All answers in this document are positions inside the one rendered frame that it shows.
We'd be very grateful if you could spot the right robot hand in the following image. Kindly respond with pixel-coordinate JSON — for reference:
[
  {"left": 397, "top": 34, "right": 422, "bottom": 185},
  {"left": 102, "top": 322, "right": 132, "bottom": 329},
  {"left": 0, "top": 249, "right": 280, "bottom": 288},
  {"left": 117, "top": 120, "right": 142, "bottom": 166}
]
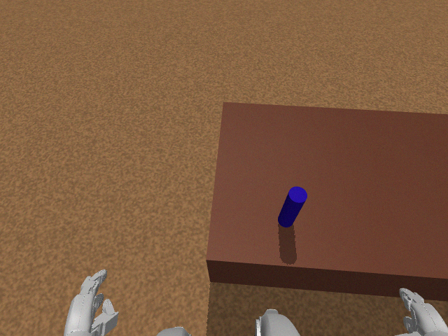
[{"left": 396, "top": 288, "right": 448, "bottom": 336}]

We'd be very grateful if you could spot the left robot hand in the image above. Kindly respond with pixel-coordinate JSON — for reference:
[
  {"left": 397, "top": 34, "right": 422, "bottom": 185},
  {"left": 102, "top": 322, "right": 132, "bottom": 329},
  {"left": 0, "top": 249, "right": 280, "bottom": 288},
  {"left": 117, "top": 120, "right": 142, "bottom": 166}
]
[{"left": 64, "top": 269, "right": 118, "bottom": 336}]

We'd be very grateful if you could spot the can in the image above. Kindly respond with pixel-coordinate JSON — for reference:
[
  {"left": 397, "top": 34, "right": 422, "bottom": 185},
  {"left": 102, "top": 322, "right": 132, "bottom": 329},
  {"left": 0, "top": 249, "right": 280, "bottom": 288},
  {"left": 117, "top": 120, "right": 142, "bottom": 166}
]
[{"left": 278, "top": 186, "right": 307, "bottom": 228}]

